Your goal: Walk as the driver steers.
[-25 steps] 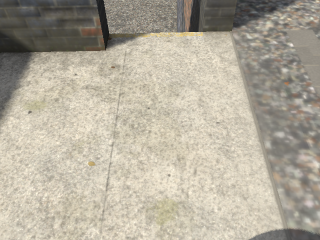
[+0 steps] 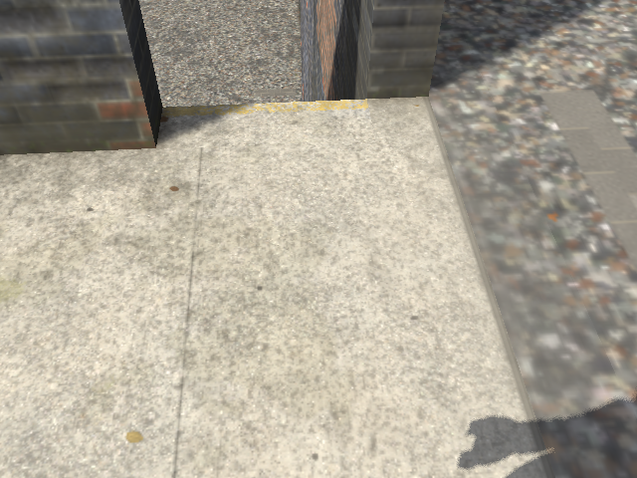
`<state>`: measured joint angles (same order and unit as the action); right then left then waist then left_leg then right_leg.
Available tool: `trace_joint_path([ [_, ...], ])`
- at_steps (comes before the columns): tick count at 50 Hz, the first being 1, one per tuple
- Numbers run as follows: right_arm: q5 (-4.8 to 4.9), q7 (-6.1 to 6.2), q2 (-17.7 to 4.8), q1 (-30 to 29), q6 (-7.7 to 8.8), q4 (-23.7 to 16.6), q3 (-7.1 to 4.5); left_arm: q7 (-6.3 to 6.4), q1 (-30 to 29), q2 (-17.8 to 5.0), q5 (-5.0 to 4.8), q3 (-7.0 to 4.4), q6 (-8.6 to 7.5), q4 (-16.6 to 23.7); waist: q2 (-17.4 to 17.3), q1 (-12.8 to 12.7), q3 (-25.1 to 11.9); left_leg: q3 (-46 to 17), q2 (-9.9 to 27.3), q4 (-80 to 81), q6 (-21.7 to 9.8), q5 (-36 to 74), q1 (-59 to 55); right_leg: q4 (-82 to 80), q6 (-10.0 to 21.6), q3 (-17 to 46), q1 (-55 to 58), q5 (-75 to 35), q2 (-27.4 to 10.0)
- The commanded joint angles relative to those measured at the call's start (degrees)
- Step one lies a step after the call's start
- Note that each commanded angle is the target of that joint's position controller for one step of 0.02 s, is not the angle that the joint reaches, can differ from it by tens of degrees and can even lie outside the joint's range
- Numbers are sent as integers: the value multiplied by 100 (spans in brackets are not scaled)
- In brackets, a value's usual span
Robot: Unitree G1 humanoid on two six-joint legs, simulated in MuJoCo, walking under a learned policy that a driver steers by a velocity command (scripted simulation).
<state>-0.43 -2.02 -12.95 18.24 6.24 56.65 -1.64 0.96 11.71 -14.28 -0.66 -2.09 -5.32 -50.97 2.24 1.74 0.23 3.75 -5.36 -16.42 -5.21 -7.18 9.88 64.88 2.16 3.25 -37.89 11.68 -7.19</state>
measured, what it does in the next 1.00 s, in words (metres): walks ahead: right foot, then left foot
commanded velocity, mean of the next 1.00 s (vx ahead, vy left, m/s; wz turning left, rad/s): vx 0.10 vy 0.00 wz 0.00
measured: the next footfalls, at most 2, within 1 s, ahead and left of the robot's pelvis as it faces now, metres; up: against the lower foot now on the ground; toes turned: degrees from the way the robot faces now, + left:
right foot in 0.22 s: +0.29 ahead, -0.14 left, +0.00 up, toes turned +0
left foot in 0.54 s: +0.21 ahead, +0.09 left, +0.00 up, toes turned +2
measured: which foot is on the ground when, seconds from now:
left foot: down 0.00-0.26, up 0.28-0.52, down 0.54-1.00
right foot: up 0.00-0.20, down 0.22-1.00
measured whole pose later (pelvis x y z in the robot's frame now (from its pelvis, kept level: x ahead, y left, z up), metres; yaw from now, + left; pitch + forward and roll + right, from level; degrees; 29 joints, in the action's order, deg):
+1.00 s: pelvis +0.21 -0.03 -0.01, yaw +1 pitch -1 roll +0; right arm 0.0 2.0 -9.6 15.5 1.4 62.5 -0.8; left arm 1.9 11.0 -11.1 -0.2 -2.1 -0.1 -60.0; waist 0.0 0.2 2.1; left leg 0.8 0.6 -30.1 0.0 -19.3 10.1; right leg 29.6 0.5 -1.2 -16.7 12.2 -0.1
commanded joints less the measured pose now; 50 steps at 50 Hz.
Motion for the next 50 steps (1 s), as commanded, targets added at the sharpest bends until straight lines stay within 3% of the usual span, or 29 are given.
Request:
trace_joint_path([
  [1,-37,105,-717,-342,96,-332,-89,51,285,-229,88,-66,18,219,-404,-342,317,-858,1498,923,-932,2028,811,-974,-189,-88,244,-845,-119],
  [4,17,178,-839,-4,8,-234,-91,7,-333,-49,74,5,-17,332,-477,-65,91,-439,1277,584,-656,2648,559,-2383,-223,-357,816,-1653,231],
  [7,79,210,-887,219,-98,-81,-91,-49,-679,-165,38,-1,20,433,-611,67,-18,-616,1494,243,-604,2471,-39,-3003,-202,-266,965,-1663,383],
  [9,104,237,-851,135,-157,-38,-89,-88,-694,-321,80,-45,3,485,-681,-25,-121,-806,1631,-190,-482,2487,-411,-3379,-49,-177,1111,-1343,449],
  [11,134,265,-777,7,-197,-50,-71,-83,-68,-552,160,-155,-54,243,-519,-322,-425,-793,1344,-992,-224,2315,-522,-4113,150,-296,2035,-1884,607],
  [12,39,274,-689,209,-169,-71,-33,-47,410,-937,217,-256,-80,130,-137,-378,-861,-574,962,-1849,12,1653,-142,-3942,360,137,3050,-4134,76],
  [13,-58,227,-74,1090,-116,114,147,-29,695,-1128,247,-270,-11,78,943,-113,-1588,-343,412,-3253,345,-1135,1350,-3495,1218,1217,4917,-5805,-1085],
  [14,32,216,-88,1281,-160,246,181,-66,949,-638,187,-152,60,15,1258,-275,-2130,-572,335,-4197,532,-3085,1693,-3847,1701,2029,4994,-5084,-1599],
  [15,126,222,-562,918,-255,186,60,-116,726,-467,125,-92,90,65,782,-296,-1791,-793,535,-4639,563,-3146,1824,-4205,1546,2033,4332,-3462,-1377],
  [16,155,275,-645,457,-374,78,9,-121,217,-457,109,-70,109,166,367,-205,-1257,-758,710,-4733,611,-2860,1981,-4442,1300,1800,3659,-2298,-1172],
  [17,117,331,-603,192,-486,44,-20,-114,-217,-452,133,-43,116,249,170,-117,-848,-742,851,-4539,673,-2574,1907,-4720,1164,1533,2929,-1523,-1013],
  [19,54,432,-410,171,-631,59,-17,-79,-717,-526,221,-66,161,293,410,109,-497,-617,921,-3723,751,-2046,1194,-5089,928,966,1841,-650,-578],
  [21,33,486,-244,289,-652,182,11,-42,-621,-444,260,-57,196,204,511,102,-522,-451,803,-3067,758,-1804,728,-5120,936,616,1610,-524,-366],
  [24,17,481,-220,294,-672,287,7,10,-578,-421,123,-46,248,102,451,131,-592,-306,718,-1910,666,-821,175,-5060,860,538,1577,502,-276],
  [26,-88,449,-290,186,-691,286,-5,24,-389,-329,50,-15,290,-29,323,121,-356,-301,723,-1248,489,-387,-129,-5061,500,488,1329,1576,-84],
  [27,-133,446,-408,156,-692,240,-10,21,-299,-307,60,-10,302,-88,186,59,-125,-542,963,-974,348,-498,-56,-4955,279,440,1234,1863,38],
  [28,-56,456,-731,51,-686,268,-84,28,-115,-327,70,-49,325,-106,-316,-193,165,-580,985,-913,192,-1275,505,-4868,113,122,1393,1667,379],
  [29,-3,441,-629,-18,-638,309,-85,61,-165,-328,93,-53,343,-140,-587,-149,311,-650,947,-646,159,-1891,1131,-4573,16,-122,1901,1244,550],
  [31,-22,438,-448,-203,-521,331,-54,101,-88,-257,86,-60,360,-215,-827,-246,288,-692,959,-379,301,-1828,1408,-4226,56,-210,2430,547,570],
  [36,34,426,-354,-60,-381,418,-46,78,-9,-191,97,-70,372,-406,-511,-184,81,-607,896,-582,373,-960,975,-3998,122,-263,2617,-395,569],
  [43,42,425,-305,120,-427,490,-23,78,54,-176,60,-77,429,-612,-270,-135,-36,-492,815,-779,368,-221,665,-3823,99,-274,2775,-1074,547],
  [50,39,423,-222,157,-470,519,-8,117,78,-188,45,-86,499,-783,-244,-154,54,-437,763,-774,377,-22,588,-3780,65,-257,2837,-1185,530],
])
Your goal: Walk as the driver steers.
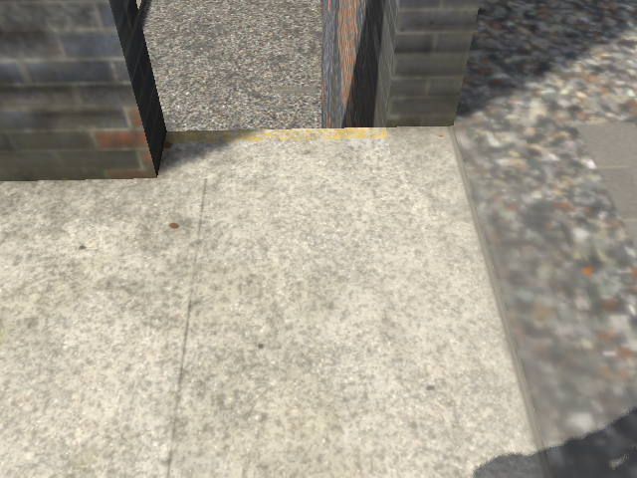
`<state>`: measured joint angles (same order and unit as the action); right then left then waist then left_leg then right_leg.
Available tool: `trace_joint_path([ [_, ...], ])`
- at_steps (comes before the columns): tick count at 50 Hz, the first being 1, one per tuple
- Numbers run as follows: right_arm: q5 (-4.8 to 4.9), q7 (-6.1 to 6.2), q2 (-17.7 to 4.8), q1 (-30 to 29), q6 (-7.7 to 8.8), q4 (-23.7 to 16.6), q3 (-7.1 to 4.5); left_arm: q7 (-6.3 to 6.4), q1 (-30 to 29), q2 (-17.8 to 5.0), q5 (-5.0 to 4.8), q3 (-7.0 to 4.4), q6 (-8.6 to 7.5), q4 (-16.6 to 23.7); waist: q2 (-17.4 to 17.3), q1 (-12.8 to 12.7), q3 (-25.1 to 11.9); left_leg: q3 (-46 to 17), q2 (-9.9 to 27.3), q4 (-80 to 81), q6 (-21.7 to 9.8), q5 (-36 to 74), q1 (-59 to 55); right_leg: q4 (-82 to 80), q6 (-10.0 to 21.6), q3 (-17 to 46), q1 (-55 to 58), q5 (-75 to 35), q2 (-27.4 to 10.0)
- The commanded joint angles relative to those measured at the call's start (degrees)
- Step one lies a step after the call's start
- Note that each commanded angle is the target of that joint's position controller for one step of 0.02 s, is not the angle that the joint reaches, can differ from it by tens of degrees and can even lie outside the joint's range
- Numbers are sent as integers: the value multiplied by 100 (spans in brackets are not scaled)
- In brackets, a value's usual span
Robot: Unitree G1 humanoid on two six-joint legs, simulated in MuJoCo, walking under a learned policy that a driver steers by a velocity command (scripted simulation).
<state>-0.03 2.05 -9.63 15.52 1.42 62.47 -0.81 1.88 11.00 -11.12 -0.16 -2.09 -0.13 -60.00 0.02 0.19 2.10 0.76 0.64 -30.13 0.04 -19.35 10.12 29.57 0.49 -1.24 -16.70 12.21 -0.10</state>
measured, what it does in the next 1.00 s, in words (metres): walks ahead: left foot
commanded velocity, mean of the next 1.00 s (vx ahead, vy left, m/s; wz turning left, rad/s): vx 0.18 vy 0.00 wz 0.00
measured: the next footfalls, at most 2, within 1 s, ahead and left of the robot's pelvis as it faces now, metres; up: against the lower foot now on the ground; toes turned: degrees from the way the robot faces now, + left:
left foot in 0.72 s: +0.36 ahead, +0.09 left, +0.00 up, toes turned +2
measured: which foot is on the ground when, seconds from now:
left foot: down 0.00-0.30, up 0.32-0.70, down 0.72-1.00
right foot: down 0.00-0.72, up 0.74-1.00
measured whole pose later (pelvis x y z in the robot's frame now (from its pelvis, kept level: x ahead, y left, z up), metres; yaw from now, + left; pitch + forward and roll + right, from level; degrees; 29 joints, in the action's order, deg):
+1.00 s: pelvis +0.24 +0.00 +0.00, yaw -1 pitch +0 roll +1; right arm -0.3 1.0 -11.3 7.7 1.6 57.9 -1.9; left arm 3.0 11.7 -12.0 0.4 -2.3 0.2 -60.8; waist 1.0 -0.1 0.6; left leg 4.3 -2.7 -25.8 -4.4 -6.3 20.4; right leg 39.9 -0.8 0.6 -19.6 21.9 -3.3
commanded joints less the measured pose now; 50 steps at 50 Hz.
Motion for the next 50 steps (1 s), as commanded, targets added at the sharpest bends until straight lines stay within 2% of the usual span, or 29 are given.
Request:
trace_joint_path([
  [1,-1,16,-543,431,8,-59,-90,30,143,-504,-6,-87,-12,100,-26,-3,-117,-134,157,607,-147,1192,559,-250,228,194,722,-1229,-181],
  [3,4,18,-487,575,-6,25,-88,35,235,-437,-7,-76,4,-6,-65,6,-221,-92,112,690,-179,557,489,-227,226,98,772,-590,-95],
  [5,78,34,-707,610,-30,16,-174,38,222,-512,-67,-125,11,-49,-312,25,150,-349,209,885,-482,-1384,714,78,273,-152,282,1493,173],
  [6,113,45,-800,648,-3,-32,-208,32,85,-512,-77,-130,-37,9,-423,85,445,-708,449,1116,-674,-2141,770,250,300,-165,-183,1974,198],
  [8,182,36,-1110,924,132,-32,-318,-40,-303,-297,-124,-81,-247,195,-956,248,831,-2014,1379,1813,-1182,-2752,401,1115,320,-324,-1087,1390,204],
  [10,152,12,-1100,781,276,-90,-350,-140,-454,-282,-144,-75,-441,301,-993,183,1020,-2574,1906,1894,-1432,-1977,213,1562,478,-48,-1531,1166,-145],
  [12,184,-52,-997,513,327,-190,-337,-211,-182,-307,-194,-100,-547,238,-859,-70,852,-2004,1670,1569,-1192,-1138,192,830,595,-134,-1002,1262,-173],
  [14,205,-99,-996,129,307,-346,-333,-214,847,-454,-169,-234,-544,-204,-604,-525,444,-1063,968,831,-786,-166,1111,10,540,-340,1059,425,172],
  [15,176,-108,-886,-130,336,-488,-295,-198,1662,-802,-129,-366,-538,-398,194,-846,174,-357,445,-730,-473,771,1729,-575,757,759,1916,599,-473],
  [16,171,-85,-475,-59,424,-684,-204,-234,2400,-1465,-141,-517,-554,-480,1863,-968,-230,316,-309,-2786,-111,-144,2958,-1671,1560,3309,2866,1057,-1806],
  [17,216,-99,-589,-223,504,-764,-234,-266,2212,-1026,-29,-333,-634,-446,1374,-778,-191,-443,-187,-4027,-221,-1069,3542,-1984,1790,4301,2708,1183,-2274],
  [18,306,-152,-667,-243,551,-790,-256,-263,1677,-732,-22,-221,-690,-289,824,-498,153,-641,142,-4526,-416,-681,3902,-1876,1622,3707,2456,1054,-2220],
  [20,247,-177,-729,-243,578,-733,-310,-321,1059,-569,-26,-110,-705,-64,235,-213,273,-532,566,-4131,-578,357,3774,-1992,1248,2384,2000,366,-1735],
  [21,191,-169,-853,-272,547,-722,-385,-319,959,-439,-1,-42,-675,-30,236,-123,309,-426,644,-3807,-546,573,3463,-1987,1061,1784,1776,-716,-1484],
  [24,138,-194,-579,-325,401,-739,-379,-210,1241,-514,77,11,-541,-107,367,-30,203,-39,485,-3064,-275,805,2982,-1798,920,746,1519,-3238,-1142],
  [28,100,-186,-325,-1331,285,-1108,-230,-62,1207,-814,104,2,-436,-57,496,-170,185,266,165,-1113,-79,1610,2109,-1701,827,118,903,-3826,-858],
  [32,100,-232,-606,-1470,216,-1160,-241,-54,1199,-840,-4,-42,-415,-148,650,-99,33,76,93,-481,-265,1850,1602,-1329,836,250,1156,-3878,-1131],
  [34,32,-242,-842,-1077,254,-1032,-326,-46,940,-839,-48,-71,-394,-122,575,196,-175,79,-25,-36,-476,1945,1081,-794,707,297,1372,-4047,-1127],
  [35,-17,-230,-997,-694,283,-871,-405,-54,947,-808,-50,-74,-382,-126,422,364,-391,161,-153,357,-595,2419,502,-272,581,248,1403,-4074,-901],
  [36,-64,-199,-1320,-266,305,-751,-499,-71,1155,-763,33,-63,-393,-135,24,424,-786,-253,302,272,-754,4481,-471,531,337,69,1006,-3211,-555],
  [37,-171,-173,-1497,138,263,-695,-492,-94,1845,-319,153,58,-412,-233,-870,167,-1630,-1468,1508,-169,-1514,6370,-2234,2062,27,-90,-330,-262,-13],
  [38,-136,-219,-1117,301,230,-620,-357,-107,2057,-102,43,126,-368,-324,-1408,193,-2343,-2604,2256,402,-2168,5930,-2315,3237,-176,289,-593,2741,303],
  [39,-18,-260,-983,-92,227,-690,-301,-107,1694,-425,-73,25,-294,-271,-907,143,-1913,-2561,1998,807,-1971,3966,-1517,3737,-213,622,-750,2786,81],
  [40,26,-247,-932,-719,222,-828,-266,-66,1187,-535,-117,-15,-212,-124,-591,42,-1159,-2148,1782,1108,-1670,2691,-701,3787,-243,477,-1032,2477,-103],
  [42,-62,-219,-792,-1363,213,-940,-191,59,904,-539,-30,-92,-43,-75,-387,-200,-550,-1533,1361,1573,-1262,1294,654,3164,-288,448,-658,1890,-388],
  [44,-162,-180,-846,-1441,160,-906,-211,136,1009,-397,13,-88,27,-113,-629,-314,-441,-1109,1031,1751,-1134,827,1274,2365,-278,265,-103,1608,-341],
  [46,-176,-119,-839,-1287,146,-865,-203,179,980,-341,25,-75,48,-135,-660,-282,-585,-1050,1003,1778,-1196,522,1251,1678,-244,202,149,1419,-315],
  [48,-62,-71,-939,-1185,111,-811,-228,153,1050,-365,47,-80,77,-201,-677,-330,-754,-1100,993,1905,-1146,-646,1306,997,-167,52,539,816,-240],
  [50,135,-21,-1297,-1059,29,-771,-363,81,1131,-510,102,-126,67,-255,-853,-392,-574,-1211,994,2183,-973,-1989,1704,851,15,-355,877,615,14],
])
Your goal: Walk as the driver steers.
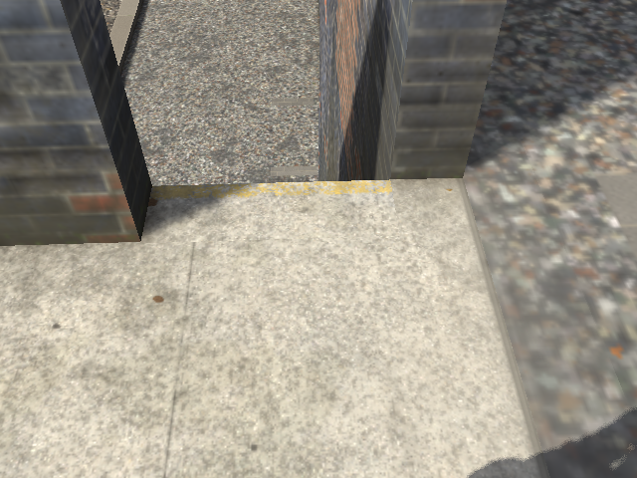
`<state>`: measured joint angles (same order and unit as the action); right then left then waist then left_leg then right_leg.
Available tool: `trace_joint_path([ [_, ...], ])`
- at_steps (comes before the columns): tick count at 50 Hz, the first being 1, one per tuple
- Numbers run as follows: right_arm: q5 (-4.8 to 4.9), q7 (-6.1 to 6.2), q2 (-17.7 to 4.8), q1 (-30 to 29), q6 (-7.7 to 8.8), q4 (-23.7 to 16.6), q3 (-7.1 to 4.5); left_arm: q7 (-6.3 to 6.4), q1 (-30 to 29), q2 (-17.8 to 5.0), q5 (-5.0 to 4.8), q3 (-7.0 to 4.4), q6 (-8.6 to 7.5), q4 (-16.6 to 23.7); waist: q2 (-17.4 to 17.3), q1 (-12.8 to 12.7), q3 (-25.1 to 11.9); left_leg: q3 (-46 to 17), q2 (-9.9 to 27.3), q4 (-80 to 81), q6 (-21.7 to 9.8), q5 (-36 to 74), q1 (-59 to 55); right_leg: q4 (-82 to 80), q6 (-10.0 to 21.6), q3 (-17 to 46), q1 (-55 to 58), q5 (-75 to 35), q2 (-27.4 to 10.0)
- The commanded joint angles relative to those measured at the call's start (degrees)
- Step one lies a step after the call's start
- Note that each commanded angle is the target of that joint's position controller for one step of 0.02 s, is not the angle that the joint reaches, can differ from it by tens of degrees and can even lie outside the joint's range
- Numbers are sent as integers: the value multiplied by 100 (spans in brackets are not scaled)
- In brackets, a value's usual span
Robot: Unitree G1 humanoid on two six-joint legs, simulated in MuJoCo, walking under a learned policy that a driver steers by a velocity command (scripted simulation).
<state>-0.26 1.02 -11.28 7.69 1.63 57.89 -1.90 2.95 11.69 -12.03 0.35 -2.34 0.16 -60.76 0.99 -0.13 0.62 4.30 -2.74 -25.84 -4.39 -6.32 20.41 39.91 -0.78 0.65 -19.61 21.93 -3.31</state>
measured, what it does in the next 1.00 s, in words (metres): walks ahead: right foot, then left foot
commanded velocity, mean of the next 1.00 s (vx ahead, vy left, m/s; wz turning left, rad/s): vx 0.42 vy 0.00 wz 0.00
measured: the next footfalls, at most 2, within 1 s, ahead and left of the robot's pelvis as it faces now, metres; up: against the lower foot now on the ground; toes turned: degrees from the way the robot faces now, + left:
right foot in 0.06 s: +0.04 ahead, -0.12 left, +0.00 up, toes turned -1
left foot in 0.46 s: +0.24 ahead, +0.16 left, +0.00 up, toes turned +4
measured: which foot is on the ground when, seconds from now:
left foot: down 0.00-0.08, up 0.10-0.44, down 0.46-1.00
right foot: up 0.00-0.04, down 0.06-0.48, up 0.50-0.96, down 0.98-1.00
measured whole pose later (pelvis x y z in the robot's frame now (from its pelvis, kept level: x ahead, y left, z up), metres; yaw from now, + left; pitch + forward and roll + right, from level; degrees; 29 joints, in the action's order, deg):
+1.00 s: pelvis +0.42 +0.04 -0.02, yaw +1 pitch +2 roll +1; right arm 0.6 0.8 -13.6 24.7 3.4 61.9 -2.9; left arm -2.4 -3.0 -12.4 -0.7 -3.1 -6.3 -48.2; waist 0.1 3.8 2.3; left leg 2.4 1.0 -31.6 -0.6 -27.4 -2.2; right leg 31.3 5.1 -3.8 -30.7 2.3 -0.4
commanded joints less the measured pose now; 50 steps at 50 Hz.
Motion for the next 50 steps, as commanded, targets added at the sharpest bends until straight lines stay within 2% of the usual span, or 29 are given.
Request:
trace_joint_path([
  [1,192,99,-1143,-311,-11,-333,-281,-47,1127,-435,79,-109,18,-205,-936,-426,-288,-1635,1358,1828,-442,-3631,829,-221,291,-581,1212,-147,333],
  [2,217,103,-1034,-463,-9,-401,-275,-61,1244,-353,91,-85,-16,-255,-819,-540,-94,-1584,1297,1746,-327,-3659,982,-599,488,-515,1271,30,267],
  [3,249,94,-852,-648,15,-507,-247,-60,1407,-362,110,-68,-61,-316,-417,-627,157,-1290,1035,1264,-144,-3359,1146,-1452,760,-136,1274,452,14],
  [4,278,87,-605,-852,65,-655,-210,-28,1739,-745,86,-156,-125,-412,465,-697,312,-508,458,131,159,-2775,1565,-2429,1162,933,1284,1587,-691],
  [5,306,70,-524,-1050,154,-794,-197,-37,1795,-1230,-33,-301,-230,-405,1689,-717,622,66,-51,-1465,234,-1963,2128,-3512,1595,2732,1223,2642,-1686],
  [6,242,36,-719,-906,232,-768,-269,-6,1375,-1142,28,-274,-376,-258,1532,-459,762,-483,248,-2272,103,-1679,2405,-3637,1602,3090,1203,2277,-1880],
  [7,206,-22,-770,-553,268,-607,-309,-11,1103,-868,26,-227,-503,-152,1136,-203,624,-649,337,-2574,46,-1308,2532,-3503,1387,2665,1435,1608,-1659],
  [9,141,-70,-731,-408,316,-446,-343,-91,1081,-668,-113,-208,-601,-89,608,-139,368,-595,471,-2638,43,-904,2628,-3354,1073,1959,1881,663,-1381],
  [11,137,-109,-525,-682,338,-484,-307,-121,1255,-526,-105,-170,-610,-96,540,-221,260,-403,534,-2298,151,-456,2336,-3361,963,1373,1845,-6,-1137],
  [14,172,-160,-320,-1195,347,-628,-199,-117,1478,-717,-66,-213,-580,-72,666,-411,313,-156,473,-1395,286,-190,1683,-3375,976,906,1542,-461,-978],
  [18,232,-226,-488,-1426,337,-737,-145,-165,1681,-985,-150,-316,-549,-86,816,-496,448,8,419,-659,264,-433,945,-3190,1076,778,1329,-531,-1096],
  [20,235,-242,-626,-1212,333,-719,-167,-184,1642,-998,-208,-349,-522,-88,818,-323,468,30,400,-369,145,-476,436,-2951,1032,768,1222,-547,-1190],
  [22,240,-193,-904,-200,316,-422,-318,-185,1415,-950,-198,-338,-513,-18,686,218,95,102,218,-169,-32,-463,-937,-2076,839,494,851,-1701,-1006],
  [23,246,-143,-1257,781,332,-169,-478,-196,1205,-799,-155,-288,-526,81,267,678,-500,-451,623,-91,-259,-501,-2279,-649,601,58,264,-2325,-652],
  [24,143,-100,-1908,1678,292,-27,-633,-199,1227,-284,-83,-156,-614,346,-1302,856,-1241,-2659,2068,400,-939,-1120,-4098,1722,135,-596,-1723,-1095,92],
  [25,102,-159,-1781,1863,341,58,-551,-206,1161,-217,-127,-130,-752,392,-1696,820,-1610,-4452,2628,1194,-1363,-1736,-4096,3105,138,146,-2510,890,374],
  [26,92,-188,-1374,1277,397,-79,-402,-246,911,-575,-255,-228,-828,468,-1243,604,-973,-3895,2530,1201,-1219,-1921,-3533,3713,311,429,-3013,614,-27],
  [27,99,-223,-1003,798,421,-218,-301,-255,671,-668,-290,-249,-840,516,-914,433,-573,-3111,2253,1267,-997,-1706,-2861,3685,443,311,-2963,51,-294],
  [28,66,-269,-801,424,437,-299,-230,-217,559,-619,-248,-274,-810,521,-592,261,-232,-2520,1987,1437,-877,-1245,-2204,3373,463,237,-2765,-455,-466],
  [30,16,-292,-566,332,446,-248,-150,-165,631,-466,-175,-308,-682,524,-688,3,-16,-1738,1625,1643,-708,-315,-1447,2811,480,236,-2177,-931,-647],
  [32,4,-233,-667,622,454,-119,-156,-172,515,-395,-161,-316,-596,608,-588,-72,96,-1411,1557,1737,-762,516,-1305,2442,407,144,-2198,-1186,-625],
  [36,9,-82,-876,957,431,-51,-172,-247,-461,-337,-82,-265,-585,1015,-398,36,299,-991,1458,1851,-748,1193,-1294,873,238,50,-2375,-2223,-500],
  [39,59,-41,-967,1275,441,0,-188,-351,-1218,-265,-125,-176,-592,1233,-401,244,441,-746,1354,2002,-654,1010,-1281,-178,256,-188,-1949,-2840,-250],
  [44,125,-14,-1027,1810,337,211,-245,-534,-1943,-379,-174,-111,-627,1559,-358,371,611,-745,1739,1619,-604,1339,-2406,-918,462,-150,-2112,-2486,-112],
  [46,138,11,-1174,1717,280,185,-297,-576,-1814,-571,-172,-164,-650,1596,-454,182,372,-715,1815,1119,-484,2358,-2761,-1121,585,-255,-1647,-1959,70],
  [47,125,18,-1246,1652,249,163,-319,-574,-1487,-725,-167,-232,-659,1537,-596,-24,74,-660,1787,650,-422,3366,-2826,-1129,670,-414,-1030,-1783,266],
  [48,99,16,-1192,1565,210,137,-295,-549,-658,-962,-166,-360,-658,1301,-634,-456,-423,-471,1563,-331,-298,4105,-2623,-1194,832,-554,127,-1837,455],
  [49,35,-3,-991,1519,213,19,-202,-487,531,-1306,-106,-490,-660,1014,-483,-899,-1217,-386,1292,-1897,-138,3227,-1350,-850,1164,135,2164,-1969,-158],
  [50,66,-74,-279,2219,320,-43,12,-449,1334,-1803,4,-610,-634,854,825,-701,-2277,-203,247,-4334,279,151,1135,-1242,2068,2907,4574,-706,-1794],
])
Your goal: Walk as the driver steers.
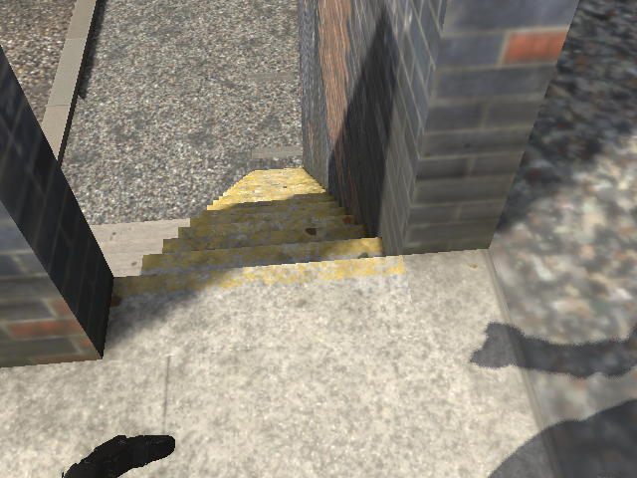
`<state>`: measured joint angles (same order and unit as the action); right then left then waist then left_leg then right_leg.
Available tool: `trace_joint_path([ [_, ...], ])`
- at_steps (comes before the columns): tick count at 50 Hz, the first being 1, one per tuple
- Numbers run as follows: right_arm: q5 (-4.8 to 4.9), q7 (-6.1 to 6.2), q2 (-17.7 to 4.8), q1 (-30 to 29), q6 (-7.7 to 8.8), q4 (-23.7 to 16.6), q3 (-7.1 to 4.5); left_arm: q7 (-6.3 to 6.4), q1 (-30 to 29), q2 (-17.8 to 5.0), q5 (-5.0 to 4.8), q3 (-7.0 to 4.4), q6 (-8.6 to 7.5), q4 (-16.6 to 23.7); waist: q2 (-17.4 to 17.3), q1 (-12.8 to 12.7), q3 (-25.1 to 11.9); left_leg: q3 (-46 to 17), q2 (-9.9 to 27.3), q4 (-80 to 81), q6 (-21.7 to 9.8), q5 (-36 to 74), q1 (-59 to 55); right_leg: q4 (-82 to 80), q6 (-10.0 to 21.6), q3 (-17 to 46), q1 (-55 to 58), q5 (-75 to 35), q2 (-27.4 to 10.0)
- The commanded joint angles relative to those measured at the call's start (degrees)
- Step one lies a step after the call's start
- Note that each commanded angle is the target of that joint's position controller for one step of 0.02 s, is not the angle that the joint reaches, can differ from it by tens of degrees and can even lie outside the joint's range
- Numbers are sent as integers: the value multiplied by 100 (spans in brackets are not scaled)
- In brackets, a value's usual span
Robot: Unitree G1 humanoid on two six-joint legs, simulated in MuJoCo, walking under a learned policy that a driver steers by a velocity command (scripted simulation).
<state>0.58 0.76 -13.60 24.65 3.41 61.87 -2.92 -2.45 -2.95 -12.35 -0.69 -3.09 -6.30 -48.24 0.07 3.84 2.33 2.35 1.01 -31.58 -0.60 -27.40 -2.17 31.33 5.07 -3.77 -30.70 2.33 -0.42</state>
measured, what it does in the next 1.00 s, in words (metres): walks ahead, turning left: left foot, then right foot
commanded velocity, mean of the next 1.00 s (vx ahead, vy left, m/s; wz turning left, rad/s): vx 0.14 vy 0.00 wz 0.30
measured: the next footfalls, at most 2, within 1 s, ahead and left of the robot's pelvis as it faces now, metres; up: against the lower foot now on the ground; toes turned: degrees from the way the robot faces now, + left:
left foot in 0.46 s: +0.29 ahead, +0.14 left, +0.00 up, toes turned +15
right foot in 0.84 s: +0.30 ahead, -0.10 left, +0.00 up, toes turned +19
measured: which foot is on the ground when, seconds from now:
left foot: down 0.00-0.00, up 0.02-0.44, down 0.46-1.00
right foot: down 0.00-0.46, up 0.48-0.82, down 0.84-1.00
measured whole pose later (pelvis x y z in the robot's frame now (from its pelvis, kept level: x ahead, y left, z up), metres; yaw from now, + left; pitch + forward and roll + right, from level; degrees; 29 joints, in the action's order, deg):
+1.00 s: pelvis +0.24 +0.01 +0.02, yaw +19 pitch +0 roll -1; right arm -1.4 1.2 -14.3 7.0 -1.7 50.0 -1.3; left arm 0.1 10.7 -15.3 1.4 -0.6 -2.6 -56.6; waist -1.1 0.5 1.3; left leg -3.6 -2.7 -28.1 -1.3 -9.6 17.9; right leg 28.0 -0.6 -0.4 -11.5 16.3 -0.3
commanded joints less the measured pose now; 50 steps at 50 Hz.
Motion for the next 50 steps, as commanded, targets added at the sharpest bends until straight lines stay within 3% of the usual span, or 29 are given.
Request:
trace_joint_path([
  [1,103,-94,-268,395,307,-331,72,115,2762,-1324,88,-373,43,-371,1107,-1159,-2780,-998,-328,-4672,-201,-421,4027,-1255,1496,4652,5740,1514,-2400],
  [2,275,-100,-749,-219,375,-534,-81,142,2209,-1050,33,-284,42,-311,898,-1100,-1790,-1016,30,-4949,-291,-161,4503,-1364,1120,3644,4919,1434,-2202],
  [3,293,-51,-817,-595,375,-623,-106,157,1623,-867,47,-208,25,-178,449,-896,-1125,-825,324,-4749,-278,330,4323,-1500,926,2711,3817,425,-2049],
  [4,207,19,-708,-707,313,-619,-145,122,1241,-688,107,-153,-17,-171,147,-650,-712,-759,495,-4379,-221,584,3972,-1651,788,2019,2892,-574,-1846],
  [5,117,51,-654,-495,183,-553,-198,82,1018,-553,193,-113,-84,-201,304,-385,-558,-805,622,-4164,-186,723,3449,-1747,664,1337,2278,-1440,-1615],
  [6,107,60,-470,-259,61,-501,-197,56,918,-505,237,-107,-107,-249,409,-223,-524,-794,633,-4039,-151,732,3059,-1798,631,944,1868,-1904,-1516],
  [9,87,109,-339,-316,-179,-699,-236,137,739,-717,272,-137,-130,-299,489,14,-291,-643,537,-3594,0,1140,3110,-1958,699,152,1380,-2675,-1410],
  [13,-18,-7,-313,-1060,-208,-1134,-203,398,757,-954,219,-183,45,-311,455,-152,-331,-314,539,-1826,123,2295,3062,-1906,618,-528,1629,-2418,-1234],
  [17,-86,-115,-449,-1797,-311,-1615,-161,527,892,-1244,105,-232,205,-325,331,-396,-441,-135,417,-878,154,2148,3050,-1547,633,-442,2362,-2136,-1586],
  [20,-66,-178,-685,-1850,-394,-1850,-227,544,815,-1328,-47,-268,333,-253,495,-327,-465,43,227,-464,-34,1589,2947,-835,398,-402,2708,-2169,-1752],
  [22,-93,-151,-969,-1258,-381,-1794,-367,552,967,-1202,-90,-249,393,-245,190,-39,-747,151,-146,462,-368,2424,1925,511,-47,-638,2548,-2330,-1340],
  [23,-80,-33,-1622,-733,-373,-1771,-585,512,1129,-1105,85,-210,379,-164,-784,54,-1104,-1137,664,562,-797,5165,835,1980,-501,-865,1620,-774,-786],
  [24,-252,24,-2052,-706,-375,-1891,-613,424,1254,-722,335,-77,366,60,-1735,-306,-1624,-3377,1969,530,-2134,6965,-519,3945,-944,-527,-284,3861,294],
  [25,-291,-81,-1678,-672,-299,-1970,-505,337,1100,-920,178,-103,352,46,-1133,-39,-2363,-3758,2085,922,-2445,5814,-562,4628,-871,759,-492,4010,294],
  [26,-192,-104,-1494,-1137,-270,-2094,-460,308,799,-1068,-29,-126,365,114,-842,-109,-1829,-3051,1904,1000,-2203,5254,-187,4726,-776,775,-852,3595,122],
  [27,-48,-67,-1262,-1547,-285,-2141,-404,360,745,-1111,-17,-142,415,41,-361,-248,-1390,-2445,1581,1029,-1786,4574,315,4353,-749,728,-874,3096,-99],
  [28,0,-11,-1074,-1802,-333,-2177,-326,443,671,-1223,73,-177,478,-9,-188,-320,-1131,-2114,1348,1106,-1521,4035,874,3883,-771,710,-615,2731,-235],
  [30,-146,57,-1048,-1913,-387,-2130,-256,489,760,-1194,131,-181,544,-30,-467,-484,-1084,-1776,1059,1214,-1425,4009,1579,3480,-835,552,150,2366,-130],
  [31,-183,64,-1053,-1886,-392,-2098,-250,473,860,-1031,120,-137,563,-31,-595,-511,-1149,-1662,1003,1241,-1466,3992,1590,3117,-864,542,315,2287,-109],
  [35,-174,106,-1149,-1859,-422,-1981,-247,469,777,-916,90,-31,597,-79,-777,-370,-1134,-1641,909,1392,-1365,2922,1573,1658,-933,506,916,2032,-101],
  [36,-105,149,-1039,-1876,-441,-1951,-204,473,705,-903,-16,-18,590,-71,-817,-325,-1032,-1724,918,1493,-1341,2331,1605,1399,-881,463,949,1946,-113],
  [37,-118,161,-1032,-1875,-450,-1921,-174,464,675,-953,-28,-13,585,-82,-855,-279,-956,-1820,922,1551,-1303,1808,1642,1146,-845,460,1061,1906,-115],
  [41,-98,151,-913,-1850,-483,-1726,-53,351,1024,-940,84,0,526,-325,-680,-442,-647,-1817,649,1451,-797,345,2012,-712,-524,223,2027,1032,37],
  [42,-134,137,-813,-1694,-455,-1649,-7,336,1090,-1031,183,14,511,-348,-507,-388,-609,-1734,502,1306,-539,198,2246,-856,-391,526,2331,815,-267],
  [43,-188,122,-725,-1627,-419,-1614,18,334,1158,-1262,291,15,498,-303,58,-278,-576,-1361,179,654,-292,249,2505,-1029,-136,1231,2426,370,-951],
  [44,-204,83,-684,-1688,-411,-1718,-9,296,966,-1436,317,-14,465,-439,1046,-6,-386,-728,-218,576,-92,672,2009,-1365,252,1586,1411,1067,-1215],
  [45,-265,78,-855,-1875,-412,-1635,-29,259,628,-1080,297,86,381,-317,880,-46,-255,-801,-129,545,-5,1275,1500,-1545,143,1460,1063,1598,-995],
  [47,-229,85,-824,-2010,-439,-1572,-33,251,790,-1134,250,94,282,-438,744,-141,-299,-868,-63,510,-99,1705,1157,-1426,-232,1084,1004,1927,-628],
  [50,-188,40,-787,-1874,-457,-1386,-2,259,1208,-1025,149,148,226,-595,294,-272,-242,-1040,43,597,-311,1943,1351,-1127,-339,788,1312,1579,-450],
])
Velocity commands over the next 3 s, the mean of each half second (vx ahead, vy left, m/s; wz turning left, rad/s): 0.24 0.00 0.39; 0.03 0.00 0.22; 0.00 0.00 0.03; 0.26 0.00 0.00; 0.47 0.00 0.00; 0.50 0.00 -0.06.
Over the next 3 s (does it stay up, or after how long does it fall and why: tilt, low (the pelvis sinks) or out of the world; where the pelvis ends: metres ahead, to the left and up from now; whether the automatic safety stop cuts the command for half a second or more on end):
stays up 0.81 0.21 0.00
